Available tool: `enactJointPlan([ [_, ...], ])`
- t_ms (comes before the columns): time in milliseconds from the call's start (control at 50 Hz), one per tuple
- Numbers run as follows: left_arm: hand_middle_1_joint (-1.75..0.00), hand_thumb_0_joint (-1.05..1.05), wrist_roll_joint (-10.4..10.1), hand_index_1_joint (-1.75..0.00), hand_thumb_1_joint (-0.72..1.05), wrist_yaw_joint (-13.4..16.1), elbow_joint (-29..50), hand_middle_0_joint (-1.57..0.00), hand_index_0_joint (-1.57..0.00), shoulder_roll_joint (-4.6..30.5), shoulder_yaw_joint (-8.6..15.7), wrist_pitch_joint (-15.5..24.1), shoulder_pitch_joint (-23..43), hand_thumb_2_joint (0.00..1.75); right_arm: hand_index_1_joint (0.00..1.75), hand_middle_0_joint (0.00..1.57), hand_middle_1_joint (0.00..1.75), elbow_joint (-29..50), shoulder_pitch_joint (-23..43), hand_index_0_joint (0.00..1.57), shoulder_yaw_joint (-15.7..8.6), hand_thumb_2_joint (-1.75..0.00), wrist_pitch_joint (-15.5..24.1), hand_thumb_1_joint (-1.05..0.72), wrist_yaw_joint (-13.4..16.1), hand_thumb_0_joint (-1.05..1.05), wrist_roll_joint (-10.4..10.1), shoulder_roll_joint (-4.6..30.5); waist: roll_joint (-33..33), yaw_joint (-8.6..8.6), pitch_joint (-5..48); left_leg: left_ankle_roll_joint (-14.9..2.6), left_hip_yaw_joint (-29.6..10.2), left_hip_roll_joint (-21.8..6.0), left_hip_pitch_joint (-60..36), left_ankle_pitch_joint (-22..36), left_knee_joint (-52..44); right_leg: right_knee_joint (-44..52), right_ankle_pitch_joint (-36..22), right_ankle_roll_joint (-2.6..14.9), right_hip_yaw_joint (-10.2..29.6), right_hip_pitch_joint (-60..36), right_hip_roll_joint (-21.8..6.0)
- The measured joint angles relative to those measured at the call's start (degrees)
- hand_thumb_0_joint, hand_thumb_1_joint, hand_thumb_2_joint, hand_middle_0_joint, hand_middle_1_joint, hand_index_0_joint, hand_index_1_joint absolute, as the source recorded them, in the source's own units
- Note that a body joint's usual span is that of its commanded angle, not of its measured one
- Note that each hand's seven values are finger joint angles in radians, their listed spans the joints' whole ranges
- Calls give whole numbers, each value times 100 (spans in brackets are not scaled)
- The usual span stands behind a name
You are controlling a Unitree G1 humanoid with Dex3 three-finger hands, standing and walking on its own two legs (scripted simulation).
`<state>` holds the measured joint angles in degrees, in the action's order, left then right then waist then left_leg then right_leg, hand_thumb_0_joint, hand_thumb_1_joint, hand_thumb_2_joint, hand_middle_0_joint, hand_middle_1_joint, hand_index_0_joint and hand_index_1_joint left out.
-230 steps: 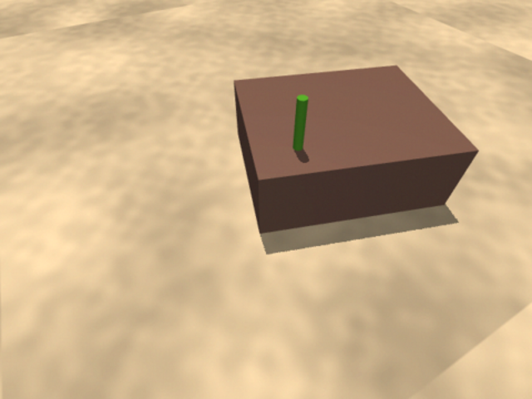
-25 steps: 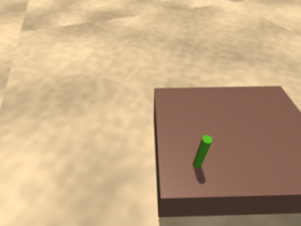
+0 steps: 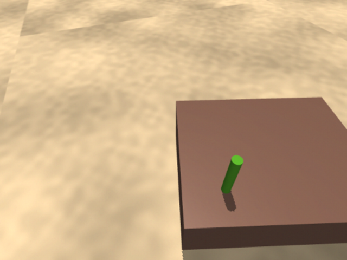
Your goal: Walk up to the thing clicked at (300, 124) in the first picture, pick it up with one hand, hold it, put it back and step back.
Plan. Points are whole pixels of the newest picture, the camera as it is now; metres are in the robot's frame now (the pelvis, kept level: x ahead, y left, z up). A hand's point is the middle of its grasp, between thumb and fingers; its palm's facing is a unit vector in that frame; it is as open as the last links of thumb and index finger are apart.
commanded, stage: stand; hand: right
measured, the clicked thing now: (231, 176) +0.49 -0.22 -0.30
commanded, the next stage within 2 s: none
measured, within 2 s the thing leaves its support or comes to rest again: neither
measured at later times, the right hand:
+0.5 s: hand out of the picture +0.09 -0.26 -0.16, palm faces -0.04 +0.94 -0.33, open 7.4 cm
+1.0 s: hand out of the picture +0.08 -0.27 -0.16, palm faces -0.04 +0.94 -0.33, open 7.4 cm
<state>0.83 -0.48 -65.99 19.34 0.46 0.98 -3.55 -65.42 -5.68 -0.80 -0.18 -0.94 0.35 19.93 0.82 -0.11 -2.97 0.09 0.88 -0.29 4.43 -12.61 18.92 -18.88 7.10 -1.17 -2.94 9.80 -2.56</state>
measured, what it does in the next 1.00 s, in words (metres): stands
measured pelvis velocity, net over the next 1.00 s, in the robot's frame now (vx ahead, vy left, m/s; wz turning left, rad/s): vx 0.01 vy -0.02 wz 0.01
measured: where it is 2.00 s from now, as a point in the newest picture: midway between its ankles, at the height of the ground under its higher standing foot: outside the picture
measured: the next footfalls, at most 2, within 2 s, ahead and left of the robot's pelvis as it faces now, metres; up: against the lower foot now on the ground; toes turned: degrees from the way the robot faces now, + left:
none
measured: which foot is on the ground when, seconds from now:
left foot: down 0.00-1.00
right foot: down 0.00-1.00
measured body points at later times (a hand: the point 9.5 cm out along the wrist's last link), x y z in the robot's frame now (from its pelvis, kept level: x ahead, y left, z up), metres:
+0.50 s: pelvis +0.01 -0.01 +0.00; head +0.02 -0.01 +0.45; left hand +0.08 +0.29 -0.13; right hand +0.09 -0.31 -0.14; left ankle -0.02 +0.12 -0.75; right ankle +0.03 -0.13 -0.75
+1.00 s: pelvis +0.01 -0.02 +0.00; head +0.02 -0.02 +0.45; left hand +0.09 +0.28 -0.13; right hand +0.08 -0.32 -0.14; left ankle -0.02 +0.12 -0.75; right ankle +0.03 -0.13 -0.75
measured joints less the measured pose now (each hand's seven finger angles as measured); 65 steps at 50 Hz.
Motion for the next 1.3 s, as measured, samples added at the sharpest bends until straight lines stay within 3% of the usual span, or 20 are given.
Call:
enactJointPlan([
  [1300, -30, 1, -24, -30, 90, -20, 22, -21, -20, 42, -67, -19, -211, 90, 30, 20, 30, 63, -169, 20, 115, -90, 53, -91, 40, 0, 23, 41, 18, -11, 59, 150, -68, -150, -143, -6, -143, 9, 102, 140, -82, -95, 141],
])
